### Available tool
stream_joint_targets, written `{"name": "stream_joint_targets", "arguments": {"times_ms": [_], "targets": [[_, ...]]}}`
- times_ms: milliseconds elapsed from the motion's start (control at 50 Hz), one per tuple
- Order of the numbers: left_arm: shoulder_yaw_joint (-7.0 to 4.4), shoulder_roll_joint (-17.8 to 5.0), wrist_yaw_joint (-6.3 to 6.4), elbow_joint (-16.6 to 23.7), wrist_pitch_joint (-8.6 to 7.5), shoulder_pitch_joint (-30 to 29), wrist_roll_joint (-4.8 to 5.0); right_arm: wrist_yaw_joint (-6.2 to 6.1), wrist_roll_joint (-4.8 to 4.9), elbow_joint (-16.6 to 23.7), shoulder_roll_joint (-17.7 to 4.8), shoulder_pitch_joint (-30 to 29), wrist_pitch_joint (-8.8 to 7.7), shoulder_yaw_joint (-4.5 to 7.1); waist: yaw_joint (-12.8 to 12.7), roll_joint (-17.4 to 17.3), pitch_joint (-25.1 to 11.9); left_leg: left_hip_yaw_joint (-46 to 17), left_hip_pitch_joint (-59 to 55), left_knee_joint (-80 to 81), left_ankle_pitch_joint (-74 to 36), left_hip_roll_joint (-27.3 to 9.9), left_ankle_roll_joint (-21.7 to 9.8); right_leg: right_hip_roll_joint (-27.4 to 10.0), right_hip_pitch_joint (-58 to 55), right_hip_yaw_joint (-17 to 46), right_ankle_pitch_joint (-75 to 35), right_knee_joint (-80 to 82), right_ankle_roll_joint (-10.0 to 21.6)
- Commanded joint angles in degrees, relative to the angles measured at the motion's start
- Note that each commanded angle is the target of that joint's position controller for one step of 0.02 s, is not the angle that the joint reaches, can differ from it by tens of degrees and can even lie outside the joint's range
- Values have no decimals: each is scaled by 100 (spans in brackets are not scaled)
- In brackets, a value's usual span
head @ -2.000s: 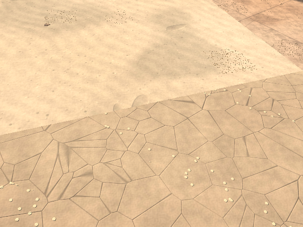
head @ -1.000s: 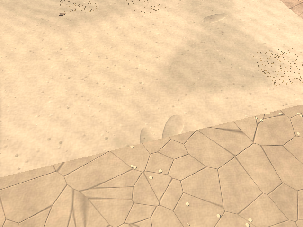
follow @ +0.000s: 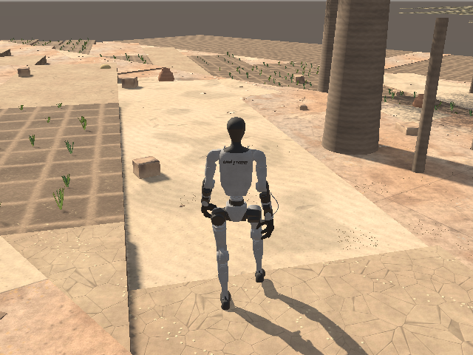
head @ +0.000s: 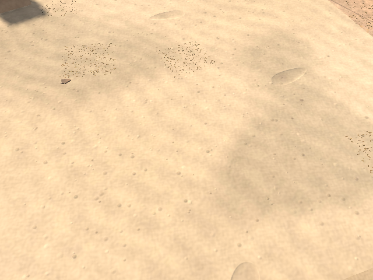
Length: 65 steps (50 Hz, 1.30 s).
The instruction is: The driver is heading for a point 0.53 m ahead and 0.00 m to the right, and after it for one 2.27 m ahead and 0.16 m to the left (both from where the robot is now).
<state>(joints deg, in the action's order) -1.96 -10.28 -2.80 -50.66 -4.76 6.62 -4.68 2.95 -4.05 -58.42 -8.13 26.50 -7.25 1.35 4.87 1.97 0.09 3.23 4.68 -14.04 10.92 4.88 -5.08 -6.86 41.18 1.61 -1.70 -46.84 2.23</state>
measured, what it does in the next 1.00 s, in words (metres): goes down: right foot, then left foot 0.08 m lower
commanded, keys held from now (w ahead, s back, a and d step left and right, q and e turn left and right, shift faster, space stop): w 1.00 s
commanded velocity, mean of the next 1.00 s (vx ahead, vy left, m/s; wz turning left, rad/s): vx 0.50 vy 0.00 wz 0.00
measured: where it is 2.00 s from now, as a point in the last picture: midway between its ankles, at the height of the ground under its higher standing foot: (186, 203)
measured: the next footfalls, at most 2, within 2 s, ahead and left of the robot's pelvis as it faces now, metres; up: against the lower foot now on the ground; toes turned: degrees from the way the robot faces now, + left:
right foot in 0.22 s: +0.29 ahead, -0.14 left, +0.00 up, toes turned -3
left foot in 0.76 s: +0.62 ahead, +0.08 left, -0.08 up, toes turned +1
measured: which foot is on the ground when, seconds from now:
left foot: down 0.00-0.26, up 0.28-0.74, down 0.76-1.00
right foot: up 0.00-0.20, down 0.22-0.76, up 0.78-1.00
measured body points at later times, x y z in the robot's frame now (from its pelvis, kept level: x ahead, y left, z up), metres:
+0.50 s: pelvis +0.29 -0.06 -0.01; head +0.30 -0.06 +0.44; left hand +0.25 +0.16 -0.16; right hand +0.44 -0.28 -0.13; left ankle +0.41 +0.10 -0.69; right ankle +0.25 -0.14 -0.75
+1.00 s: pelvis +0.58 -0.01 -0.08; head +0.60 -0.01 +0.37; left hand +0.70 +0.25 -0.20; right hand +0.62 -0.26 -0.22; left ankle +0.58 +0.08 -0.83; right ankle +0.67 -0.18 -0.75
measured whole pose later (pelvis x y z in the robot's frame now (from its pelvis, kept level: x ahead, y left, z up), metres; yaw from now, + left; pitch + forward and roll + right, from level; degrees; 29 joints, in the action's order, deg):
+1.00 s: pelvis +0.58 -0.01 -0.08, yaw +0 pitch +3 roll +1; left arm -4.2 -13.5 1.9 -49.4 -4.7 10.7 0.3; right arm 0.6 -0.3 -54.6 -12.5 17.4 -4.6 2.8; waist 1.0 1.3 -1.9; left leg 1.9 14.2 -22.0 11.2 3.8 -3.8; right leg -7.0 42.3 2.0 9.9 -59.9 -0.7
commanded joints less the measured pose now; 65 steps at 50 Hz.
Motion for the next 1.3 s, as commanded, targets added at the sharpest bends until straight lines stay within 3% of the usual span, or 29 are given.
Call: {"name": "stream_joint_targets", "arguments": {"times_ms": [20, 100, 200, 220, 240, 260, 280, 300, 320, 380, 460, 500, 580, 600, 620, 700, 740, 760, 780, 800, 820, 860, 900, 940, 1140, 1220, 1240, 1260, 1300], "targets": [[-2, -186, -31, 421, 53, -344, 1, 181, 12, 196, -689, 75, -107, 84, -253, -533, 258, -713, 732, 441, -2383, -1546, -1166, 164, -602, -183, -768, 634, -59], [-85, -368, 1, 640, 71, -670, 33, 193, -95, 14, -656, 374, -96, 64, -312, -490, 323, -792, -303, 125, -2562, -1817, -1043, 234, -338, -10, -637, 679, 92], [-266, -666, 67, 846, -12, -759, 190, 8, -10, -34, -1016, 244, -46, 204, -596, -569, 211, -540, -762, -823, -4454, -1801, -581, 660, -1616, -599, 639, 1299, 507], [-356, -852, 92, 708, -83, -224, 275, 14, -17, -77, -1092, 307, -43, 256, -780, -453, -83, -350, -512, -1562, -4823, -1493, -398, 813, -2608, -715, 246, 1488, 688], [-405, -1077, 119, 472, -185, 676, 304, 16, -73, -92, -703, 858, -61, 165, -754, 11, -1185, -240, 477, -2875, -3757, -1040, -118, 409, -4822, -192, -852, 918, 1356], [-380, -1111, 139, 226, -194, 2008, 255, 117, -199, 31, -201, 1276, -103, -31, -1128, 1178, -2376, -219, 2530, -4892, 284, 2, 314, -964, -7223, 2297, -83, 1822, 2637], [-296, -774, 174, -254, -225, 3054, -18, 248, -48, 355, -541, -2, -81, 93, -1708, 787, -1697, -797, 3975, -6244, 2377, 235, 114, -1210, -7179, 3608, 1112, 2796, 2331], [-391, -974, 208, -284, -340, 2511, 9, 178, 128, 756, -666, -1019, -70, 167, -1529, 293, -200, -1140, 4544, -6289, 1751, -302, -133, -1167, -5766, 2968, 1607, 3052, 1752], [-337, -770, 229, -206, -335, 1761, 119, 54, 65, 756, -723, -1121, -40, 188, -1141, -48, 157, -1054, 4087, -6142, 1253, -696, -171, -1073, -4637, 2338, 1203, 3136, 1649], [3, 126, 202, -56, -281, 1044, 165, -61, -213, 744, -154, -933, 137, 71, -425, -160, 248, -1006, 3005, -5203, 415, -1185, -166, -734, -2962, 1298, 751, 3675, 1437], [12, -54, 230, -97, -455, 1286, -28, 25, -203, 1017, -296, -1396, 217, 60, -477, -182, 127, -793, 3285, -3725, -1661, -1174, 61, -197, -2651, 465, 464, 3352, 1262], [-24, -292, 117, -235, -433, 1580, 12, 21, -138, 1227, -301, -1881, 197, 31, -644, -46, 83, -456, 2591, -2516, -2958, -999, 166, 109, -2077, 86, 461, 3154, 1240], [70, -183, -96, -602, -439, 2370, 76, -56, -136, 1489, -549, -2408, 370, 41, -772, -117, 514, -628, 2866, -1837, -3041, -1120, 260, -376, -2607, 573, 736, 2723, 1351], [-259, -1072, 306, -433, -244, 1813, 991, -98, 798, 1782, -1088, -3120, 201, 218, -889, -97, 613, -651, 2974, -1458, -2781, -928, 171, -410, -2604, 630, 934, 2416, 979], [-227, -1054, 455, -515, -156, 2085, 970, -79, 870, 1892, -929, -3457, 140, 162, -1016, -255, 498, -664, 3088, -1366, -2727, -903, 197, -523, -2946, 709, 1021, 2122, 910], [-253, -611, 551, -751, 77, 2638, 625, 128, 642, 1802, -578, -3493, 109, 80, -1175, -39, 389, -502, 2826, -833, -2207, -847, 50, -432, -3604, 798, 848, 1109, 781], [-261, -585, 442, -659, 94, 2358, 580, 98, 572, 1300, -846, -2090, 67, 251, -450, -321, -204, -127, 798, -674, -2237, -605, -206, -4, -2961, 430, -170, -394, 638], [-227, -434, 365, -585, 4, 2171, 531, 64, 471, 899, -1143, -756, 80, 355, 118, -577, -820, -541, -1202, -1425, -3525, -1113, -454, 358, -1477, 164, 907, -2188, 424], [-89, 26, 301, -616, -132, 2853, 596, 10, 393, 806, -1428, -175, 98, 357, 35, -1769, -1829, -1934, -3118, -2480, -5166, -2470, -1130, 869, 272, 117, 4399, -4501, 125], [-69, -385, 252, -347, -286, 2862, 823, -9, 616, 632, -1732, 448, 176, 477, 307, -1945, -2664, -3609, -3682, -1664, -2375, -3017, -1838, 839, 1109, 759, 4163, -4953, 51], [-118, -578, 273, -54, -342, 2055, 973, -148, 557, 679, -1692, 140, 270, 472, 255, -1372, -2064, -3931, -3208, -900, -224, -3020, -1778, 559, 1893, 480, 3499, -5009, -39], [-234, -810, 441, 134, -198, 1198, 708, -248, 385, 1122, -1125, -1422, 229, 247, -262, 46, -948, -3281, -884, -188, -102, -2681, -1372, 88, 1392, 295, 1928, -3973, -134], [-252, -544, 488, 81, 9, 1411, 494, -178, 361, 1069, -1044, -1915, 123, 221, -772, -157, -276, -2564, 915, 58, -914, -2256, -1215, -193, 357, 428, 1755, -2966, -284], [-264, -451, 507, 138, 38, 1323, 495, -205, 338, 948, -1103, -1705, 117, 256, -799, -466, -112, -1721, 1464, 234, -1328, -1773, -1046, -191, -89, 249, 1464, -1905, -352], [-165, -618, 242, 763, -32, -813, 564, -348, 591, 535, -1476, -607, 253, 436, -144, -523, 116, -1208, 255, 165, -744, -1828, -665, 256, -602, -75, 300, 1448, -46], [-390, -1109, 219, 447, -89, 377, 518, -358, 564, 541, -1427, -710, 334, 404, -818, -521, -637, -806, 317, -1425, -2256, -1458, -253, 512, -2791, -273, 688, 1913, 358], [-530, -1608, 261, 268, -93, 1439, 436, -370, 449, 712, -1187, -813, 314, 299, -1202, 133, -1444, -348, 1331, -3267, -1375, -990, 69, -510, -4445, 879, -215, 1830, 759], [-598, -1954, 230, 145, -58, 1670, 438, -353, 436, 709, -695, -198, 188, 149, -940, 1631, -1962, -220, 3455, -5105, 1804, -146, 447, -1641, -6123, 3013, -426, 2305, 1598], [-394, -1286, 231, 321, -52, 1244, 451, -345, 534, 712, -1404, -722, 108, 331, -992, 679, -1421, -895, 4120, -5995, 1901, -541, 451, -1429, -5419, 2421, -1529, 2418, 1379]]}}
